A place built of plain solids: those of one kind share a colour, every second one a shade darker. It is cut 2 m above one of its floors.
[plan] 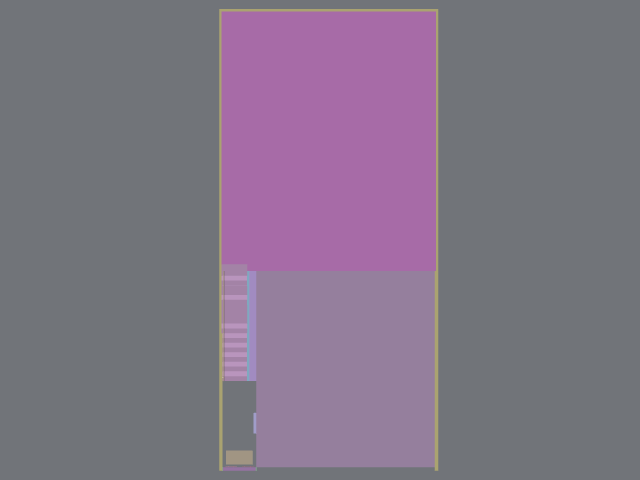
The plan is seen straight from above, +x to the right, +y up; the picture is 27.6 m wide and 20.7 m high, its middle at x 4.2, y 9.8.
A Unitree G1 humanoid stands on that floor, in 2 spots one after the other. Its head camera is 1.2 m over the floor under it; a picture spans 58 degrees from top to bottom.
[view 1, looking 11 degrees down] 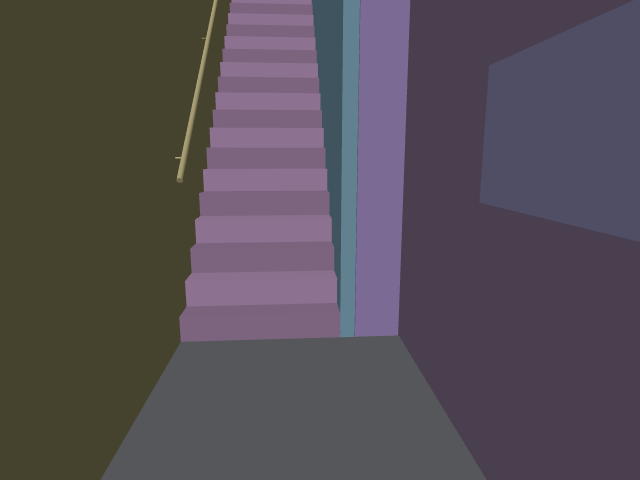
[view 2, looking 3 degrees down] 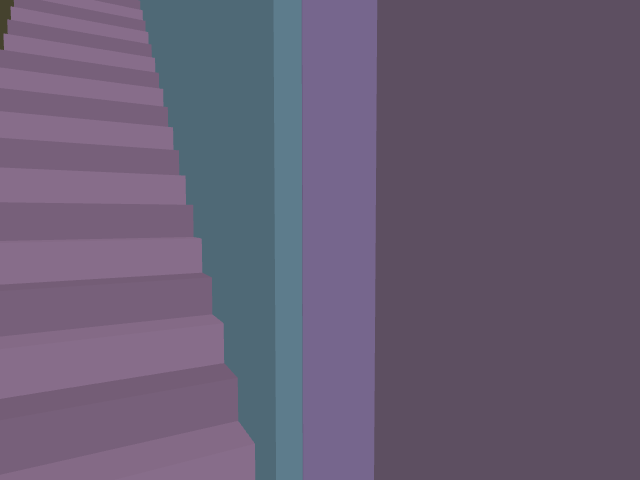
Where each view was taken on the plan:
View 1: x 0.72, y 1.00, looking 86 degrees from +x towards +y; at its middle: stair_step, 3.41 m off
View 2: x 0.53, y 2.42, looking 62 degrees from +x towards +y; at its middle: shops_return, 1.48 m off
